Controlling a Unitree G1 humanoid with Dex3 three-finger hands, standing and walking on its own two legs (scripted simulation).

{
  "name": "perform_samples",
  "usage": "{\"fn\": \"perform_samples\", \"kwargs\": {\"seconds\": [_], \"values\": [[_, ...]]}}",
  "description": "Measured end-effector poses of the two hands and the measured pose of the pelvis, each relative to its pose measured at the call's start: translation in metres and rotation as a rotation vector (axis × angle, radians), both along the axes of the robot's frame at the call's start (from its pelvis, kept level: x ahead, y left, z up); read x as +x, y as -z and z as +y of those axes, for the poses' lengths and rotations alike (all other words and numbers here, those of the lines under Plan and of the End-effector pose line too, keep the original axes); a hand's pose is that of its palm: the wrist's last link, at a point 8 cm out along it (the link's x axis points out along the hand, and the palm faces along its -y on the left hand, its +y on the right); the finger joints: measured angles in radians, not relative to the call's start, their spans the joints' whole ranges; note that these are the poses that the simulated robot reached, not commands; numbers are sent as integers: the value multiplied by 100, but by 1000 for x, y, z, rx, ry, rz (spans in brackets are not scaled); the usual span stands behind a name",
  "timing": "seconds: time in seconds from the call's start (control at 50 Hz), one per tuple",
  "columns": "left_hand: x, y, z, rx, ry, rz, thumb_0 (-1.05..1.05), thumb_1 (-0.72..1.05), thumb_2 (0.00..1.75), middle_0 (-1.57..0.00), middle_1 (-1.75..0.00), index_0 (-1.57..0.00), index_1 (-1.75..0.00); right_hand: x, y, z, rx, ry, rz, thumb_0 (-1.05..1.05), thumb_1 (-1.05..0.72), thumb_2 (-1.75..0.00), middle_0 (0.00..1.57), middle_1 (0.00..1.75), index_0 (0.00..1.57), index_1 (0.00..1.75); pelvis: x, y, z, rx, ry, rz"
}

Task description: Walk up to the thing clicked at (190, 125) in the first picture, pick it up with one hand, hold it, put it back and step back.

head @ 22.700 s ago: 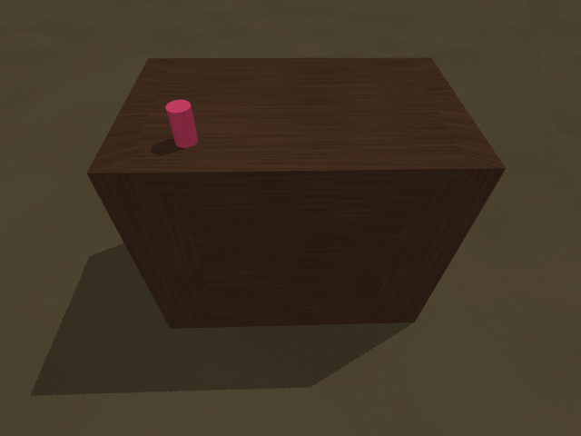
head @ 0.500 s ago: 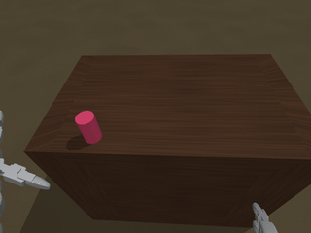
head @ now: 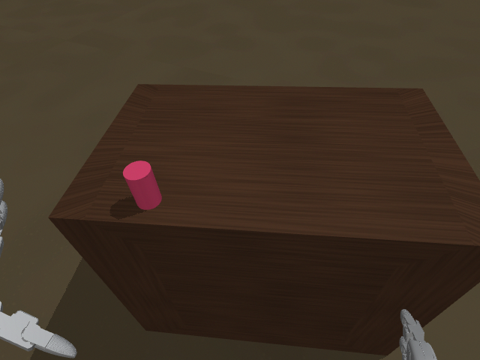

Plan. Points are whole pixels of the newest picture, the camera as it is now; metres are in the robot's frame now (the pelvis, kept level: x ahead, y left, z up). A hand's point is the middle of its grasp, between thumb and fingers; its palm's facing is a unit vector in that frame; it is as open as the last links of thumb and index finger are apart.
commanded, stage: home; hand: left
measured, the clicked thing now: (143, 185) +0.44 +0.23 +0.03
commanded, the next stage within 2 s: none
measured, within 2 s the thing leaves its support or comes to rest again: neither
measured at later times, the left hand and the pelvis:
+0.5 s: hand (101, 331) +0.17 +0.23 +0.00, palm faces +0.19 -0.94 -0.29, open 17.7 cm; pelvis +0.00 +0.01 +0.01, yaw -1 degrees
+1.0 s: hand (141, 331) +0.20 +0.20 -0.09, palm faces +0.07 -0.97 -0.24, open 17.7 cm; pelvis +0.02 +0.03 +0.00, yaw -2 degrees
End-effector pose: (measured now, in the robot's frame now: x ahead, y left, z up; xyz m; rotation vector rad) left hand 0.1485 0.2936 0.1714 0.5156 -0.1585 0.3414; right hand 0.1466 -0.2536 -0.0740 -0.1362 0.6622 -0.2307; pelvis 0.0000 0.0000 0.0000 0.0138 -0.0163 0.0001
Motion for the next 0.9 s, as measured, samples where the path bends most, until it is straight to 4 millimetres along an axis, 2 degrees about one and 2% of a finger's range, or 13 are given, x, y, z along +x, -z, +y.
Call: {"fn": "perform_samples", "kwargs": {"seconds": [0.16,0.26,0.38,0.54,0.68,0.8,0.9], "values": [[0,14,18,-11,-45,33,-1,-59,5,-8,-7,-8,-7,-14,2,-5,-18,14,34,-1,40,-12,8,9,7,9,-6,-3,1,-1,7,-8],[3,36,16,-77,-47,67,-1,-59,4,-6,-6,-7,-6,-4,0,16,7,-36,19,-1,19,-30,11,14,10,14,-7,-4,3,-3,10,-8],[3,89,0,-210,-21,232,-1,-58,4,-5,-6,-6,-5,10,-3,48,61,-88,-19,0,-18,-52,14,20,14,20,-4,-5,8,-6,11,-5],[-5,167,-25,-363,3,534,-1,-59,3,-5,-5,-5,-5,6,0,42,20,-62,37,0,-65,-76,18,27,18,27,0,-6,15,-9,13,4],[2,222,-50,-437,42,743,-1,-58,3,-5,-5,-5,-5,7,0,44,-16,-70,74,1,-83,-86,20,29,19,29,3,-6,18,-15,20,28],[13,238,-50,-445,6,796,-1,-58,3,-5,-5,-5,-5,0,9,42,-35,-77,143,1,-88,-89,20,30,20,30,9,-5,21,-23,25,35],[24,237,-45,-426,-10,801,-1,-59,2,-5,-4,-5,-4,-5,15,42,-29,-60,179,1,-89,-90,20,30,20,30,14,-4,24,-27,30,37]]}}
